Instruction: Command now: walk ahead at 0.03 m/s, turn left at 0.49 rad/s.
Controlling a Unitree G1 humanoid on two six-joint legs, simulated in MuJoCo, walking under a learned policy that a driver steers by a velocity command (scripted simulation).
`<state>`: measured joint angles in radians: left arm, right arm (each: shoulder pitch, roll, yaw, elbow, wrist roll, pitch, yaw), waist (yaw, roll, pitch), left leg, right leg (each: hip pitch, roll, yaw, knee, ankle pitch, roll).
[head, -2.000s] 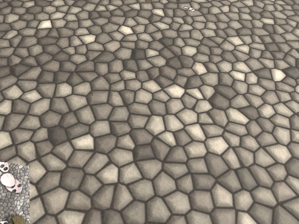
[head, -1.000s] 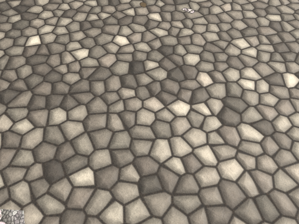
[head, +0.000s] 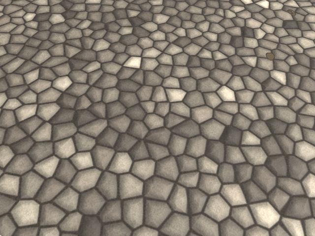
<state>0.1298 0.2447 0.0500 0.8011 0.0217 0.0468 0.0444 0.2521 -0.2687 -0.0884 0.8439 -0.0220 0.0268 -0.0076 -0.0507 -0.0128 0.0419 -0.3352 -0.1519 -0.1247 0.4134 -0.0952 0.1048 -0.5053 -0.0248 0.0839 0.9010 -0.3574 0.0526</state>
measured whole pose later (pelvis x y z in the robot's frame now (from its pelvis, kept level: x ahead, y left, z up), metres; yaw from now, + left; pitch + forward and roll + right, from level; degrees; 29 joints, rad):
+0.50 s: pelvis +0.01 -0.05 +0.00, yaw +5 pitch +0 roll +1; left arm 0.22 0.21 0.01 0.85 0.02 0.00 0.03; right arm 0.19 -0.26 -0.04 0.92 0.00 0.06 -0.03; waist 0.01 0.03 0.05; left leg -0.14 -0.03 -0.07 0.47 -0.31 -0.03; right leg -0.20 0.04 0.01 0.44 -0.24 -0.06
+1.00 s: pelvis -0.02 -0.04 +0.01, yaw +5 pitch -2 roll +0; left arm 0.26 0.21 0.01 1.08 0.01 0.01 0.03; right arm 0.24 -0.20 0.01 1.12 -0.01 0.00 -0.04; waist 0.01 0.00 0.04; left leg -0.09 -0.04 -0.06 0.36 -0.23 0.02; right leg -0.17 0.03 0.02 0.37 -0.17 -0.02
